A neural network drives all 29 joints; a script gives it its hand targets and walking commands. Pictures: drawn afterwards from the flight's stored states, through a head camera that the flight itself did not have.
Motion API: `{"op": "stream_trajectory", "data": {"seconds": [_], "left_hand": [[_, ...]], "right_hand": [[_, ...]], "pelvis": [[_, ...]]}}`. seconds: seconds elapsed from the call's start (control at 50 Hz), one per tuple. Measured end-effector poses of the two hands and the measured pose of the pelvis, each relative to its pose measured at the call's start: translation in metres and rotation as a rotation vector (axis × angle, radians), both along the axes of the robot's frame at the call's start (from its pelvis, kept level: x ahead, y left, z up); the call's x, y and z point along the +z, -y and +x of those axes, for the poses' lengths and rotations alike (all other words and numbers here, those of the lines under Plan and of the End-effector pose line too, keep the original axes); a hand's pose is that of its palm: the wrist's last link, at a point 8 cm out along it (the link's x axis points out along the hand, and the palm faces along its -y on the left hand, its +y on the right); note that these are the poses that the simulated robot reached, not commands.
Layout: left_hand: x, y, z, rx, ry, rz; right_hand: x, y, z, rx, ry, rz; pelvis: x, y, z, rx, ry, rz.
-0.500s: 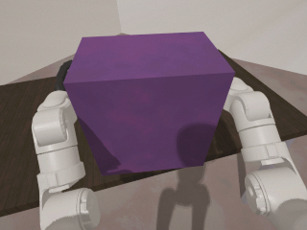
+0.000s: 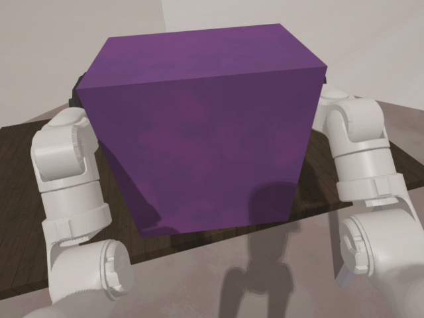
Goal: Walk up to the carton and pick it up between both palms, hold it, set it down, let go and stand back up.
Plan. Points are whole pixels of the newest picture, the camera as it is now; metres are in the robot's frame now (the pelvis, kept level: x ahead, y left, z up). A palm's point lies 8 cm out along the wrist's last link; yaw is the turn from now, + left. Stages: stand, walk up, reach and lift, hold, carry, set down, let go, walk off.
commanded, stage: reach and lift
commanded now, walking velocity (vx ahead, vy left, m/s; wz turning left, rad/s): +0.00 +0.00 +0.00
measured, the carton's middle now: (206, 137) +0.36 +0.01 +0.22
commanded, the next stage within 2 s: hold in 0.72 s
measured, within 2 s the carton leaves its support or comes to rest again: neither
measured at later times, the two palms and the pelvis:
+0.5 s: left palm (85, 112) +0.36 +0.19 +0.29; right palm (315, 88) +0.38 -0.17 +0.29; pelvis +0.01 -0.01 +0.00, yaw +1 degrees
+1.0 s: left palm (84, 97) +0.35 +0.18 +0.32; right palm (330, 70) +0.37 -0.18 +0.32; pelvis +0.01 -0.01 +0.00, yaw +0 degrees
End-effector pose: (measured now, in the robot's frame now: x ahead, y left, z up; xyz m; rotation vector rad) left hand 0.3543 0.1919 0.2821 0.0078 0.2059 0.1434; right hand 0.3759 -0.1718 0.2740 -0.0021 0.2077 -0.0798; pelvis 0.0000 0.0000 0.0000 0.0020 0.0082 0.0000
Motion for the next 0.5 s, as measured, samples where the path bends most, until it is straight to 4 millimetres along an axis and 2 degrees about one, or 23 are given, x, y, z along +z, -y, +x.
{"op": "stream_trajectory", "data": {"seconds": [0.5], "left_hand": [[0.009,0.001,0.002,-0.011,0.002,0.007]], "right_hand": [[0.013,0.002,0.002,0.000,0.006,0.007]], "pelvis": [[0.000,0.012,0.006,0.022,-0.021,0.003]]}}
